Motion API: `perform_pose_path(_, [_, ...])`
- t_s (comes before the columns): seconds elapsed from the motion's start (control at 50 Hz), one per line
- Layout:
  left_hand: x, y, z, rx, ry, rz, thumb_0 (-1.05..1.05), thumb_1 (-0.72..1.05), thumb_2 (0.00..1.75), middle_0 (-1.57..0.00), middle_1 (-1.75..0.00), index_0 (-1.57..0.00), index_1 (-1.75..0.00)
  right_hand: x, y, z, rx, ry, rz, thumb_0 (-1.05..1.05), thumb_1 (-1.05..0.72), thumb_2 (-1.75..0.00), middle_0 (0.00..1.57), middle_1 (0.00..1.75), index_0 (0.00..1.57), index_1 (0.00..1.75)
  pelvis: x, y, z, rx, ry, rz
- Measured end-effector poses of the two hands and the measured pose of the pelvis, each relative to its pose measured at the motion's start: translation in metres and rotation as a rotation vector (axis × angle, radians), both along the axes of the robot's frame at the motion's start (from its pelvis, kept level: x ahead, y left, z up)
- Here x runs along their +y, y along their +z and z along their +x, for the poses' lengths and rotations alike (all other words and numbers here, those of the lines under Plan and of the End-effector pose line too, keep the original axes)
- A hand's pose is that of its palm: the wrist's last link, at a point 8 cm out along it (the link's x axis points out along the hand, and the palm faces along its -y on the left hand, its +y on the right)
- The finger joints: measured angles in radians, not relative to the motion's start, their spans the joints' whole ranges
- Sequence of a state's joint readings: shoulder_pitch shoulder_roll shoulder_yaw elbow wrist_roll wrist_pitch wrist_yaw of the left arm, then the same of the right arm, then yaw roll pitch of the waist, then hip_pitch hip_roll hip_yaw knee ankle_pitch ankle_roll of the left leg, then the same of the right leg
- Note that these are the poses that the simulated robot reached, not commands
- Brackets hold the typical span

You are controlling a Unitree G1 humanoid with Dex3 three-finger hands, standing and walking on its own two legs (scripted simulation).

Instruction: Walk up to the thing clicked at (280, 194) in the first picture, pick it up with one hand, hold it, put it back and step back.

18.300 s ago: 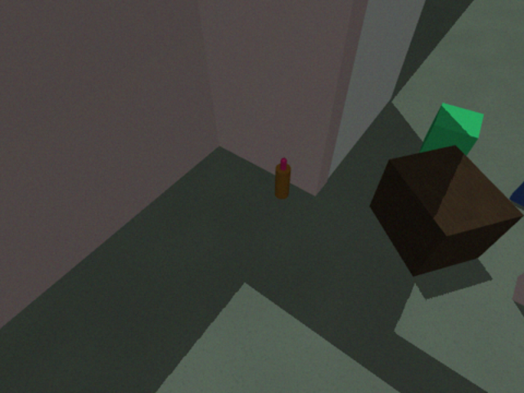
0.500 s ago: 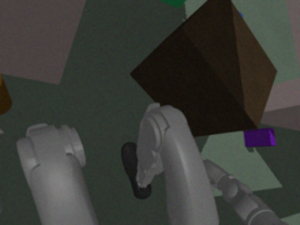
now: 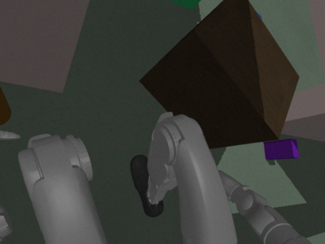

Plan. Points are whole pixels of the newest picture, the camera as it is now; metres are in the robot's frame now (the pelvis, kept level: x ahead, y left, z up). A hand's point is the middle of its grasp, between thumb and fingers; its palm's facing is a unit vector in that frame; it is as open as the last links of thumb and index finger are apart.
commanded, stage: close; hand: left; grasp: from the side
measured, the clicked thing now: out of the picture +0.43 +0.27 -0.16
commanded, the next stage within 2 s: settle in 0.68 s
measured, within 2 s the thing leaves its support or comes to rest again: leaves its support in 1.12 s
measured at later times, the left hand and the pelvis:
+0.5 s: hand out of the picture +0.42 +0.28 -0.16, palm faces +0.36 -0.93 +0.00, open 12.8 cm; pelvis +0.00 +0.00 +0.00, yaw -1 degrees
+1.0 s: hand out of the picture +0.43 +0.28 -0.15, palm faces +0.33 -0.94 -0.02, open 10.0 cm; pelvis +0.00 +0.00 +0.00, yaw -1 degrees
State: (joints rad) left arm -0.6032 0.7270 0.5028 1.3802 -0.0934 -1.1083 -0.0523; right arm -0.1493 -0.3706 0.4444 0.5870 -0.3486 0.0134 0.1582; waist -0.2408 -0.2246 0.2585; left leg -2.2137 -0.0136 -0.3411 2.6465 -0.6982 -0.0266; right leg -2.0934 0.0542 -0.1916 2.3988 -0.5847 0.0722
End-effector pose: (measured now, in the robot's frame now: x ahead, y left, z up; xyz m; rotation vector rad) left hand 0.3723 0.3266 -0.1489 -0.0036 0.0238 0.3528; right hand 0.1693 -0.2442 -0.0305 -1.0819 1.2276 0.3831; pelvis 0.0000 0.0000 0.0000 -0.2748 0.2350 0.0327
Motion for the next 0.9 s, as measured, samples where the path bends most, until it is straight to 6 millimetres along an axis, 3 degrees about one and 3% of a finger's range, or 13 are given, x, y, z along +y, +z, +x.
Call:
perform_pose_path(0.2, [0.002, -0.004, 0.010, -0.002, 0.014, 0.004, -0.01, -0.42, 0.19, -0.20, -0.21, -0.22, -0.20, -0.003, -0.001, 0.000, 0.012, -0.008, -0.014, -0.01, -0.91, -0.90, 0.20, 0.30, 0.20, 0.30, 0.000, -0.001, 0.002, 0.006, -0.007, -0.003])
perform_pose_path(0.66, [-0.002, -0.005, 0.008, 0.000, -0.004, 0.003, -0.01, -0.01, 0.50, -0.52, -0.51, -0.54, -0.50, -0.002, 0.002, -0.003, 0.024, -0.013, -0.025, -0.01, -0.89, -0.90, 0.20, 0.30, 0.20, 0.30, 0.002, 0.001, 0.001, 0.003, -0.009, -0.011])
perform_pose_path(0.78, [-0.005, -0.005, 0.009, -0.008, -0.005, -0.002, -0.01, 0.04, 0.57, -0.63, -0.61, -0.64, -0.60, -0.001, 0.004, -0.003, 0.018, -0.014, -0.029, -0.01, -0.89, -0.89, 0.20, 0.30, 0.20, 0.30, 0.002, 0.002, 0.000, 0.001, -0.010, -0.013])
perform_pose_path(0.9, [-0.004, -0.004, 0.014, -0.002, -0.002, 0.003, 0.00, -0.06, 0.64, -0.71, -0.74, -0.67, -0.72, -0.002, 0.006, -0.006, 0.015, -0.030, -0.034, -0.01, -0.90, -0.90, 0.20, 0.30, 0.20, 0.30, 0.002, 0.002, -0.001, 0.000, -0.010, -0.013])
